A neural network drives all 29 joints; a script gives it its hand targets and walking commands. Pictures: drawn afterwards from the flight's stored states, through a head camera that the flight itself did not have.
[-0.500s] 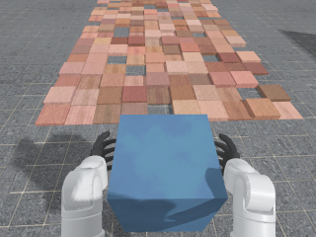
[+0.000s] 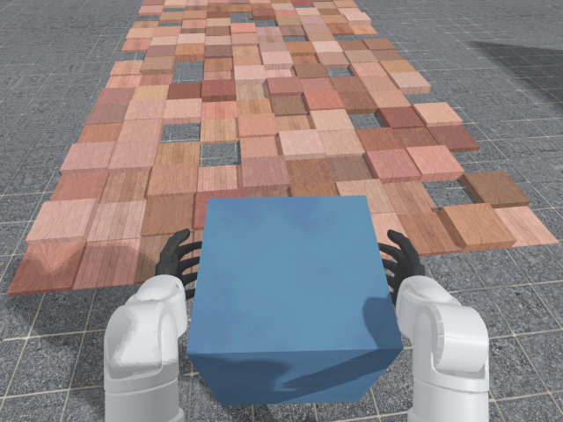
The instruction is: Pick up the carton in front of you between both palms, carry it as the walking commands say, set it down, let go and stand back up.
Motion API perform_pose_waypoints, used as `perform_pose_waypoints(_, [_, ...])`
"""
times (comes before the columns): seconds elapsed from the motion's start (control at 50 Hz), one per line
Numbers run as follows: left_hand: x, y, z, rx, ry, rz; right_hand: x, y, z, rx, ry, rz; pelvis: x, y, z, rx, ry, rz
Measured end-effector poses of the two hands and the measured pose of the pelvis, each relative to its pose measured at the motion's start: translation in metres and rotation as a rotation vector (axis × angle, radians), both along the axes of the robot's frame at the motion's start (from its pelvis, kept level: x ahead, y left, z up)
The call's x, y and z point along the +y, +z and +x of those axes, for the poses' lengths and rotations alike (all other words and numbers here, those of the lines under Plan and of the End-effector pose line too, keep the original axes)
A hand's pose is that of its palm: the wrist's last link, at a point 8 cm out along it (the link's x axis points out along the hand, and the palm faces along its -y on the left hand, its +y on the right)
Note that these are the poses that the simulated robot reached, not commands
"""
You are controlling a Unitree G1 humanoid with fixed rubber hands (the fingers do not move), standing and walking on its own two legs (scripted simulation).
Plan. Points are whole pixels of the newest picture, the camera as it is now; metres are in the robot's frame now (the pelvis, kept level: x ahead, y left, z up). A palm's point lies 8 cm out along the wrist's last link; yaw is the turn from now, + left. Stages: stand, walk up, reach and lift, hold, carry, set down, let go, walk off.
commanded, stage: carry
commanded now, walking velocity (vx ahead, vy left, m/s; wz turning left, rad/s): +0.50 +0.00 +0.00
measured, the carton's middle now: (288, 307) +0.28 +0.00 +0.02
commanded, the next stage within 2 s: none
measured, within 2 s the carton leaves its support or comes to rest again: neither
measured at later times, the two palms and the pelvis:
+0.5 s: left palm (196, 127) +0.62 +0.16 +0.10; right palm (349, 126) +0.62 -0.14 +0.10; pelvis +0.35 +0.01 -0.01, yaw +1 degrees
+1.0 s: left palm (216, 29) +1.05 +0.17 +0.13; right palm (324, 32) +1.05 -0.13 +0.13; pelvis +0.67 +0.01 -0.02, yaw +2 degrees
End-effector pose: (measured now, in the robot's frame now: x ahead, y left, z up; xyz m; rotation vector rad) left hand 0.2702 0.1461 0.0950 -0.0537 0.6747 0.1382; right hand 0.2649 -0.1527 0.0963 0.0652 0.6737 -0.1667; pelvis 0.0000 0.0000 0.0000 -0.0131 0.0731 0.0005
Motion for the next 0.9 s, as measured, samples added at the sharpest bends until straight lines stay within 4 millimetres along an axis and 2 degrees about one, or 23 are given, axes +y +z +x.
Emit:
perform_pose_waypoints(0.06, [-0.007, -0.013, 0.045, 0.003, 0.024, 0.018, -0.007, -0.019, 0.053, 0.003, 0.026, 0.016, -0.013, -0.016, 0.05, -0.018, 0.022, -0.012])
perform_pose_waypoints(0.14, [-0.008, -0.028, 0.086, 0.106, 0.062, 0.016, -0.008, -0.034, 0.104, 0.106, 0.062, 0.017, -0.024, -0.005, 0.095, -0.006, 0.049, 0.003])
perform_pose_waypoints(0.24, [-0.005, -0.021, 0.136, 0.134, 0.092, 0.021, -0.004, -0.028, 0.165, 0.133, 0.101, 0.01, -0.028, 0.014, 0.153, 0.009, 0.05, 0.031])
perform_pose_waypoints(0.34, [-0.002, -0.006, 0.206, 0.078, 0.077, 0.024, -0.001, -0.014, 0.229, 0.077, 0.091, 0.006, -0.021, 0.019, 0.22, 0.014, 0.038, 0.042])
perform_pose_waypoints(0.44, [0.007, 0.004, 0.291, -0.001, 0.045, 0.012, 0.007, -0.001, 0.304, -0.002, 0.051, 0.003, -0.004, 0.008, 0.296, -0.002, 0.03, 0.026])
perform_pose_waypoints(0.54, [0.024, 0.001, 0.396, -0.075, -0.006, 0.002, 0.024, 0.005, 0.397, -0.074, 0.021, -0.034, 0.019, -0.018, 0.374, -0.027, 0.006, 0.031])
perform_pose_waypoints(0.64, [0.03, 0.001, 0.483, 0.032, -0.065, 0.016, 0.031, 0.006, 0.471, 0.037, 0.008, -0.076, 0.032, -0.004, 0.425, -0.008, -0.006, 0.009])
perform_pose_waypoints(0.72, [0.03, 0.012, 0.546, 0.059, -0.073, 0.02, 0.031, 0.016, 0.532, 0.063, 0.002, -0.077, 0.037, 0.009, 0.468, 0.007, -0.001, -0.007])
perform_pose_waypoints(0.82, [0.031, 0.032, 0.629, 0.026, -0.062, 0.035, 0.031, 0.036, 0.622, 0.03, 0.023, -0.077, 0.033, 0.014, 0.529, 0.024, 0.011, -0.009])
perform_pose_waypoints(0.9, [0.028, 0.038, 0.697, 0.018, -0.041, 0.048, 0.028, 0.04, 0.696, 0.021, 0.048, -0.071, 0.024, 0.007, 0.588, 0.028, 0.02, 0.002])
